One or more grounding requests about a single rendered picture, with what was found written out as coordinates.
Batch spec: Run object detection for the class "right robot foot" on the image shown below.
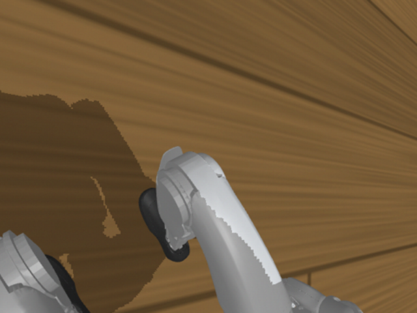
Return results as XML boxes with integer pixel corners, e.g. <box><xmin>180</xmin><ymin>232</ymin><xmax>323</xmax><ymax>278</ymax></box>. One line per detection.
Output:
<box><xmin>139</xmin><ymin>188</ymin><xmax>190</xmax><ymax>262</ymax></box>

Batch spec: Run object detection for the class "right robot arm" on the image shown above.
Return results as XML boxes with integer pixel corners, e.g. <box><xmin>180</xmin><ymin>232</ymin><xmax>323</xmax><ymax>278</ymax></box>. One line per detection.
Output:
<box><xmin>319</xmin><ymin>295</ymin><xmax>363</xmax><ymax>313</ymax></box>

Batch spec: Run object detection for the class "left robot foot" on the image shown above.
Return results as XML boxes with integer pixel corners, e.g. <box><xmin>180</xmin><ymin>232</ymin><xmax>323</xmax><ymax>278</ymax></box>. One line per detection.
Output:
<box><xmin>45</xmin><ymin>254</ymin><xmax>90</xmax><ymax>313</ymax></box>

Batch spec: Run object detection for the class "right robot hand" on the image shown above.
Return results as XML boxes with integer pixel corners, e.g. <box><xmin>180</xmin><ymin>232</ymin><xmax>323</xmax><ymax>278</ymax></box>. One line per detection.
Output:
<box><xmin>282</xmin><ymin>277</ymin><xmax>326</xmax><ymax>313</ymax></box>

